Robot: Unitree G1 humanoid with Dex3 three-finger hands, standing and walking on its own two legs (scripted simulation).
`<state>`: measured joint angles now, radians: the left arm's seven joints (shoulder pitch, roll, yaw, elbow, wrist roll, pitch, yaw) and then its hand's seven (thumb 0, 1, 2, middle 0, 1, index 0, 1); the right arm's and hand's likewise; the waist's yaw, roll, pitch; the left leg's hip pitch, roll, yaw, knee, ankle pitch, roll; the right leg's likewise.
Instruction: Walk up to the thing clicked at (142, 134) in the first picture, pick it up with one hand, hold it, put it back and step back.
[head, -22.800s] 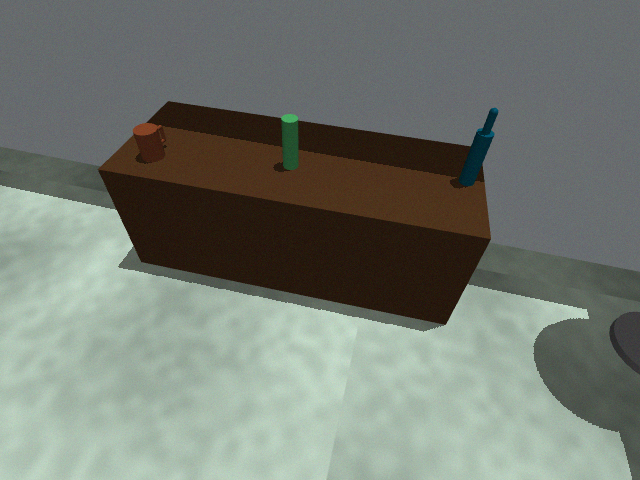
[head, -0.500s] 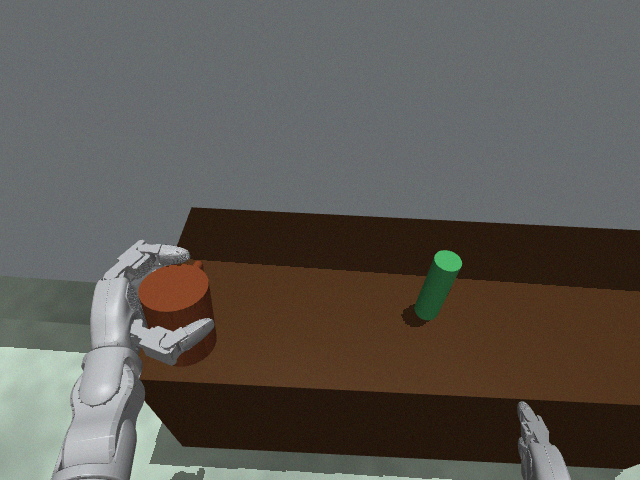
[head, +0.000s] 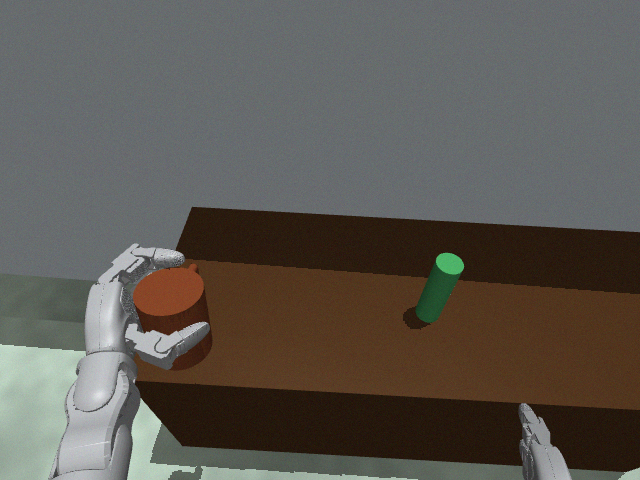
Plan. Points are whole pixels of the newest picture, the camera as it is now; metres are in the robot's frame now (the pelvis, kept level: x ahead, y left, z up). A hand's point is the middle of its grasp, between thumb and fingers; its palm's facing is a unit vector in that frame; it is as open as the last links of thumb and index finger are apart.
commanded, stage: hold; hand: left
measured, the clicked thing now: (181, 308) +0.34 +0.17 +0.05
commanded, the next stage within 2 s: crouch in 0.64 s
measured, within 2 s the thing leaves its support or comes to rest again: neither
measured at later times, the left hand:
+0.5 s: hand (167, 305) +0.32 +0.18 +0.08, palm faces +0.16 -0.99 +0.01, open 10.7 cm
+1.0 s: hand (175, 303) +0.33 +0.17 +0.07, palm faces +0.14 -0.99 +0.03, open 10.7 cm
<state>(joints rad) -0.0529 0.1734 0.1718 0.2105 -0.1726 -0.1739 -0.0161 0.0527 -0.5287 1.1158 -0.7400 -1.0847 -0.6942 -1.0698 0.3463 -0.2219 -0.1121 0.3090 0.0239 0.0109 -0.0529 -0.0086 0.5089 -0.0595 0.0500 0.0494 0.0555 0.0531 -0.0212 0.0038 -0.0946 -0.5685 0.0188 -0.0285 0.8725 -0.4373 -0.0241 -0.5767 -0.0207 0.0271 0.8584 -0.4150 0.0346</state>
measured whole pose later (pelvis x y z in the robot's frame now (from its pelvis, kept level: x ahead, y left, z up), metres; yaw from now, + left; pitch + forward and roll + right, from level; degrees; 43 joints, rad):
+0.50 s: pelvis -0.01 +0.00 +0.00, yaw +0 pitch +7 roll +0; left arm -0.08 0.18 0.19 0.23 -0.17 -0.16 -0.01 0.05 -0.53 1.12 -0.74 -1.08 -0.70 -1.07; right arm 0.34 -0.22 -0.12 0.32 0.02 0.01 -0.06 -0.01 0.51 -0.06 0.05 0.05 0.06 0.05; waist -0.03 0.00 -0.08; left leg -0.56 0.02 -0.03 0.86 -0.43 -0.02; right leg -0.57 -0.02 0.03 0.85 -0.40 0.03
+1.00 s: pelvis -0.01 +0.00 +0.00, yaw +0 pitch +8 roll +0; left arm -0.15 0.18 0.20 0.35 -0.17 -0.20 -0.04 0.05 -0.53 1.12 -0.74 -1.08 -0.70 -1.07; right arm 0.33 -0.20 -0.08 0.30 0.02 -0.01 -0.05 -0.01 0.52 -0.06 0.05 0.05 0.05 0.05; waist -0.04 -0.02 -0.09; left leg -0.58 0.02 -0.03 0.87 -0.42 -0.02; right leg -0.59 -0.02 0.03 0.86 -0.40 0.03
